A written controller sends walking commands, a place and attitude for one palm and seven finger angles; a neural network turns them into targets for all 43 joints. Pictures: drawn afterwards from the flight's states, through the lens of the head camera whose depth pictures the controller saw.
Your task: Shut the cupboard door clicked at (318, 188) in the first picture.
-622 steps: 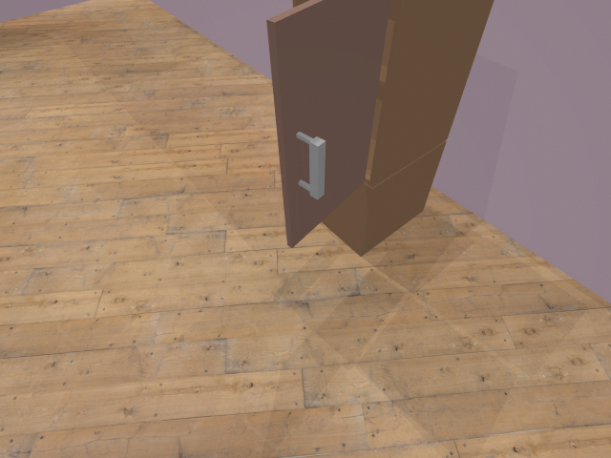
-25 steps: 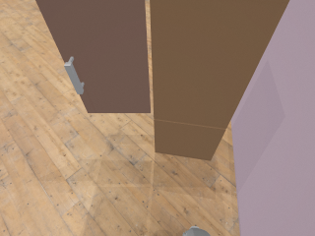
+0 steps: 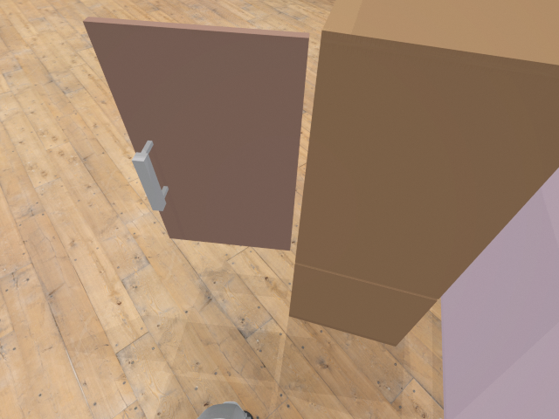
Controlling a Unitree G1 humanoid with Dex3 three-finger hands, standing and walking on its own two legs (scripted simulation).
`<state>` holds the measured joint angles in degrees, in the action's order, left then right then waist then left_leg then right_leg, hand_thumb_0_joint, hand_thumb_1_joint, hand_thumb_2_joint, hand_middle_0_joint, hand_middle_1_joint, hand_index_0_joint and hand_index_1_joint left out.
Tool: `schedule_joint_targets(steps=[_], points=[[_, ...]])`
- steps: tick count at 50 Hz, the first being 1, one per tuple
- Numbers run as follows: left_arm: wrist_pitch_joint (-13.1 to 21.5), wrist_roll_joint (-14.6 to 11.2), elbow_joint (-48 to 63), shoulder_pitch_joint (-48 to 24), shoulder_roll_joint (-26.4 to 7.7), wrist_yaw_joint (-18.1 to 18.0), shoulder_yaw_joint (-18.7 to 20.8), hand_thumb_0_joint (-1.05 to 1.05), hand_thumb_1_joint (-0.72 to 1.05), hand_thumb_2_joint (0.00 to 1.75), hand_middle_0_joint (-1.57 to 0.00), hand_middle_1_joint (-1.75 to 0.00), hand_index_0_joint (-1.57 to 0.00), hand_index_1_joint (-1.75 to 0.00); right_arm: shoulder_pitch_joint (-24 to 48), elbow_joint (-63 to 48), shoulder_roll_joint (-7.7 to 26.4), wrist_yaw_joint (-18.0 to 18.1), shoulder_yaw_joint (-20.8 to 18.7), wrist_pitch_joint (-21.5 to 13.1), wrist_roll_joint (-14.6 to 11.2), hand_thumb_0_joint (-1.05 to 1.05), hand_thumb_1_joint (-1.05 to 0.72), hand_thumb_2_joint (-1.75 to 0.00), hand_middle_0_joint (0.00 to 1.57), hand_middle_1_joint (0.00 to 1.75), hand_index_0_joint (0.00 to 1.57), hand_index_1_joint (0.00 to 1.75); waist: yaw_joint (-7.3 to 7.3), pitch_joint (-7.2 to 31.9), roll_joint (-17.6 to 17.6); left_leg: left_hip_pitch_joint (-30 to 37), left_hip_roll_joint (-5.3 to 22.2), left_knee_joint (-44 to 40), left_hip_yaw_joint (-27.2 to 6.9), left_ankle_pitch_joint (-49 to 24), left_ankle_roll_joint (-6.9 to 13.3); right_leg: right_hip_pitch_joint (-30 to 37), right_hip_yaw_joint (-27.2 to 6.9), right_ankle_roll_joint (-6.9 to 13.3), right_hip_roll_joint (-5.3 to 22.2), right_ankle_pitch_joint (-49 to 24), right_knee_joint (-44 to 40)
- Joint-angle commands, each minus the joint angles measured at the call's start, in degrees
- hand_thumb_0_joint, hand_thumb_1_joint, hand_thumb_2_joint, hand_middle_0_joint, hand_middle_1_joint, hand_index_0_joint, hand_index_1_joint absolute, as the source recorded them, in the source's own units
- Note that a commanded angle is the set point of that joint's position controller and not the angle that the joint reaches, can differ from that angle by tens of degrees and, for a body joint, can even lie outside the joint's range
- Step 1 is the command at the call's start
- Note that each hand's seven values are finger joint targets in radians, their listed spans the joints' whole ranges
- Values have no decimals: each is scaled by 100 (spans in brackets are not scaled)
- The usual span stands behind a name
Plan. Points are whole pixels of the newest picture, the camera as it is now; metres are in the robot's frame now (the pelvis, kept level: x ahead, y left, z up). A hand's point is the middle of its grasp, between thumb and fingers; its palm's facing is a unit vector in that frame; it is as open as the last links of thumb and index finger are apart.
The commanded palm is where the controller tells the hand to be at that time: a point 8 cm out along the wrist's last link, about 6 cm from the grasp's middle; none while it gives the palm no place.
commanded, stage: come to a stop and stand still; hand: left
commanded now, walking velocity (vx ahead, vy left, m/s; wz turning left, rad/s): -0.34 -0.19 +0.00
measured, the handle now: (154, 176) +0.57 +0.34 -0.06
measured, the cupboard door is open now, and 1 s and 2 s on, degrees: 100 100 100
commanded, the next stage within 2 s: look again from close up in 1.12 s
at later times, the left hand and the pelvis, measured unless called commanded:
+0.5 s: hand out of the picture +0.04 +0.22 -0.17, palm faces -0.04 -0.97 -0.25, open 7.3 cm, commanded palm none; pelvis -0.03 +0.00 +0.00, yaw -3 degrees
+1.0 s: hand out of the picture -0.05 +0.15 -0.19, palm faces +0.05 -0.99 -0.16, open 7.4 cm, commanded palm none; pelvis -0.01 +0.00 -0.01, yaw -2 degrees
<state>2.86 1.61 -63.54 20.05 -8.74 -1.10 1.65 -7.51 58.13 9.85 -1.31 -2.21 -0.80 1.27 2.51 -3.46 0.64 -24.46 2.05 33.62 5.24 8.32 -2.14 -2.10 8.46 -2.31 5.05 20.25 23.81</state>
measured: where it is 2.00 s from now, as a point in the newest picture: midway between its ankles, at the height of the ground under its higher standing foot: outside the picture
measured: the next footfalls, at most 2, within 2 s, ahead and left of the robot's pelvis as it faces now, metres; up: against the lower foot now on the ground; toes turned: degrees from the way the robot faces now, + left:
left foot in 0.02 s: +0.14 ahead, +0.11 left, +0.00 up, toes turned +5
right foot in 0.54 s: -0.04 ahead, -0.12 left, +0.00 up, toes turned -6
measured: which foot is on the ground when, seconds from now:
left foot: up 0.00-0.00, down 0.02-0.54, up 0.56-0.92, down 0.94-1.00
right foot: down 0.00-0.04, up 0.06-0.52, down 0.54-1.00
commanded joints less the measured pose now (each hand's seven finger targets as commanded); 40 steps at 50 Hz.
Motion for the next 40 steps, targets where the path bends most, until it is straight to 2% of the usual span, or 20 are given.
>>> schedule_joint_targets(steps=[1, 2, 3, 5, 6, 8, 12, 18, 22, 23, 24, 25, 26, 27, 28, 29, 30, 31, 34, 40], points=[[-80, -169, 265, 435, -433, -153, -6, 0, 90, 90, -20, -30, -20, -30, -1415, 87, 1129, 227, -146, -140, -22, 0, -90, -90, 20, 30, 20, 30, -491, 1299, -1046, 3019, 1738, -475, -1630, -5361, 862, -1718, -116, 35, -48, 513, 1918], [-184, -183, 212, 611, -452, -193, -12, 0, 90, 90, -20, -30, -20, -30, -1365, 95, 1237, 312, -135, -58, -86, 0, -90, -90, 20, 30, 20, 30, -460, 1492, -1098, 2625, 2094, -857, -1611, -5803, 1300, -1335, -532, 34, -150, 1864, 2686], [-237, -138, 313, 536, -480, -207, -17, 0, 90, 90, -20, -30, -20, -30, -1082, -17, 1201, 351, -118, -31, -78, 0, -90, -90, 20, 30, 20, 30, -374, 886, -693, 2022, 2073, -945, -1272, -5090, 1356, -1374, -671, 93, -92, 1796, 3088], [-445, -94, 221, 331, -568, -211, 64, 0, 90, 90, -20, -30, -20, -30, -645, -113, 1096, 468, -81, 39, -63, 0, -90, -90, 20, 30, 20, 30, -341, 595, -1338, 1320, 1985, -1231, -1434, -4646, 1222, -1702, -956, -6, -110, 1446, 3630], [-529, -83, 284, 247, -688, -197, 134, 0, 90, 90, -20, -30, -20, -30, -602, -168, 1086, 495, -110, 99, -71, 0, -90, -90, 20, 30, 20, 30, -368, 520, -1298, 1112, 2015, -1331, -1371, -4106, 1236, -1789, -1078, 0, -112, 1345, 3924], [-605, -51, 413, 257, -787, -126, 222, 0, 90, 90, -20, -30, -20, -30, -420, -266, 1097, 531, -154, 142, -53, 0, -90, -90, 20, 30, 20, 30, -281, 650, -607, 1208, 2007, -1334, -1373, -2982, 1349, -2118, -1049, 23, -197, 1086, 4329], [-697, -3, 624, 170, -758, -7, 362, 0, 90, 90, -20, -30, -20, -30, -200, -363, 1131, 506, -235, 139, -36, 0, -90, -90, 20, 30, 20, 30, -232, 938, -503, 1137, 1921, -1786, -1311, -343, 1168, -2577, -1150, -48, -216, 343, 4792], [-679, 28, 859, -132, -688, 98, 352, 0, 90, 90, -20, -30, -20, -30, -356, -301, 1082, 424, -282, 137, 63, 0, -90, -90, 20, 30, 20, 30, -334, 613, -1046, 859, 1693, -2335, -1434, 1633, 861, -2291, -749, 96, -224, 491, 3321], [-652, -46, 712, 225, -513, 111, 283, 0, 90, 90, -20, -30, -20, -30, -407, -226, 1314, 307, -392, 221, 143, 0, -90, -90, 20, 30, 20, 30, -261, 728, -1428, 505, 1359, -2722, -1139, 2413, 583, -1005, -121, 277, -579, 897, 1685], [-609, -65, 676, 298, -484, 92, 254, 0, 90, 90, -20, -30, -20, -30, -430, -186, 1201, 304, -372, 229, 126, 0, -90, -90, 20, 30, 20, 30, -190, 470, -1318, 229, 1227, -2665, -1068, 2386, 541, -628, -82, 358, -620, 720, 1062], [-604, -92, 535, 670, -505, 82, 266, 0, 90, 90, -20, -30, -20, -30, -447, -182, 1227, 277, -377, 261, 116, 0, -90, -90, 20, 30, 20, 30, -47, 608, -1071, -24, 1050, -2633, -939, 2624, 361, 10, 22, 377, -714, 381, 389], [-577, -74, 371, 1090, -593, 43, 294, 0, 90, 90, -20, -30, -20, -30, -375, -178, 1074, 260, -361, 301, 85, 0, -90, -90, 20, 30, 20, 30, 112, 536, -663, -322, 704, -2320, -619, 2727, 172, 453, -8, 409, -648, 191, -262], [-530, -6, 369, 1133, -877, -19, 311, 0, 90, 90, -20, -30, -20, -30, -472, -191, 681, 237, -286, 355, 6, 0, -90, -90, 20, 30, 20, 30, 95, 329, 405, -600, 185, -1197, -206, 2486, -57, 224, -1015, 662, 188, 1288, -1391], [-469, 42, 579, 518, -1292, -65, 303, 0, 90, 90, -20, -30, -20, -30, -409, -304, 278, 185, -197, 370, -40, 0, -90, -90, 20, 30, 20, 30, -16, -160, 1740, -790, -219, 242, -26, 1943, -186, -964, -2710, 1083, 1536, 2793, -2297], [-422, 31, 885, -289, -1252, -93, 209, 0, 90, 90, -20, -30, -20, -30, -314, -392, 487, 148, -217, 373, 20, 0, -90, -90, 20, 30, 20, 30, -181, -586, 1080, -593, -69, 926, -477, 1689, 0, -2001, -2796, 1198, 1820, 2612, -2366], [-367, 1, 977, -809, -1322, -79, 234, 0, 90, 90, -20, -30, -20, -30, -565, -319, 479, 88, -216, 380, 49, 0, -90, -90, 20, 30, 20, 30, -400, -250, 821, -345, -110, 1346, -481, 1368, 30, -1968, -2420, 1248, 1649, 1973, -2217], [-253, -53, 945, -938, -1102, -90, 202, 0, 90, 90, -20, -30, -20, -30, -744, -75, 466, 86, -230, 379, 74, 0, -90, -90, 20, 30, 20, 30, -460, -302, 763, -401, -50, 1585, -523, 954, 45, -1632, -1939, 1027, 1161, 1114, -1955], [-183, -72, 862, -876, -923, -71, 151, 0, 90, 90, -20, -30, -20, -30, -932, 8, 466, 78, -225, 341, 49, 0, -90, -90, 20, 30, 20, 30, -500, -417, 876, -503, -29, 1671, -448, 807, 11, -1333, -1607, 922, 1001, 503, -1773], [-70, -58, 582, -259, -804, -45, 111, 0, 90, 90, -20, -30, -20, -30, -868, -16, 519, 52, -214, 221, 7, 0, -90, -90, 20, 30, 20, 30, -253, -536, 870, -763, 10, 1623, -336, 790, -76, -605, -1319, 872, 1048, -916, -1413], [-46, -5, 190, 576, -837, -108, 179, 0, 90, 90, -20, -30, -20, -30, -394, -148, 389, 159, -124, 136, -52, 0, -90, -90, 20, 30, 20, 30, 162, 119, 1023, -634, -85, 633, -165, 1643, -119, 844, -1530, 1177, 1399, -4323, -331]])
